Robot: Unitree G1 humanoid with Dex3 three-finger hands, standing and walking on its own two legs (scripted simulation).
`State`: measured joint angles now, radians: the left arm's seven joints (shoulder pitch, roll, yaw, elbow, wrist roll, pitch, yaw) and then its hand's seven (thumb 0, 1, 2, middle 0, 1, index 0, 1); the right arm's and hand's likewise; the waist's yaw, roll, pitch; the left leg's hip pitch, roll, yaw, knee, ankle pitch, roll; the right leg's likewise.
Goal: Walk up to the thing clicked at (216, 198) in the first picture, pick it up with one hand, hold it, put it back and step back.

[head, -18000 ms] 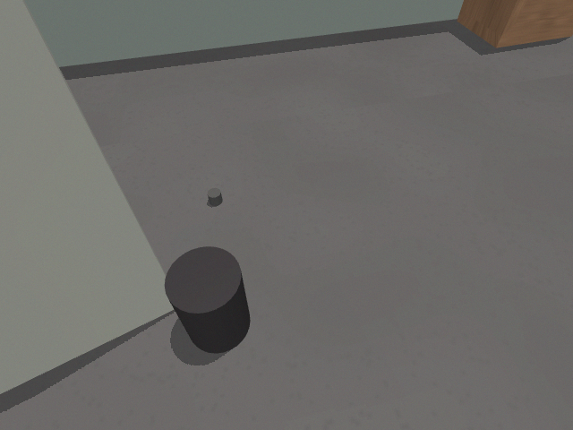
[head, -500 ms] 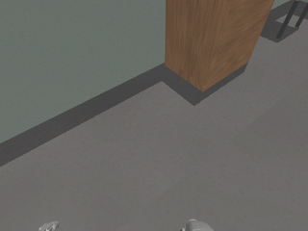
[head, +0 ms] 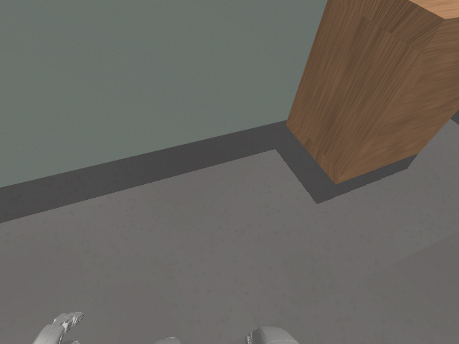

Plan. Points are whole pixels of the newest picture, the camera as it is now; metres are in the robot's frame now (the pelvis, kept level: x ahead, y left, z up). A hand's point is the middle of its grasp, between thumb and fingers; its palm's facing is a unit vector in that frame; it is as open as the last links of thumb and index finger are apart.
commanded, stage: walk up
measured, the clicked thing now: out of the picture -0.83 +1.02 -0.73
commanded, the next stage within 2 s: none
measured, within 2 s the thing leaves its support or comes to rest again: neither
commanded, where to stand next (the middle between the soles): +0.20 -0.07 m, yaw +124 degrees
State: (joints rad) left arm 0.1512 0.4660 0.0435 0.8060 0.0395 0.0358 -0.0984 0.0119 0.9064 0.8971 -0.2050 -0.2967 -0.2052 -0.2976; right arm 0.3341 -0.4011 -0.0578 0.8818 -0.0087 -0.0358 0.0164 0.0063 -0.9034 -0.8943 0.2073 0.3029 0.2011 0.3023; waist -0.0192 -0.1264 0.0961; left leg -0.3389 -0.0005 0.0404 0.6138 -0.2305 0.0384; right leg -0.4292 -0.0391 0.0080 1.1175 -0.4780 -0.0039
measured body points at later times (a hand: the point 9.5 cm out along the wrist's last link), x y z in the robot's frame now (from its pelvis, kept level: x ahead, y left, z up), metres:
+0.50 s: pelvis +0.16 -0.12 +0.01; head +0.20 -0.11 +0.46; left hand +0.13 +0.20 -0.09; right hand +0.40 -0.38 -0.09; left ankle +0.12 +0.01 -0.67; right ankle +0.23 -0.21 -0.72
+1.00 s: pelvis +0.20 -0.17 +0.00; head +0.24 -0.15 +0.45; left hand +0.01 +0.12 -0.08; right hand +0.52 -0.25 -0.11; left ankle +0.12 -0.05 -0.68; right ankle +0.29 -0.20 -0.72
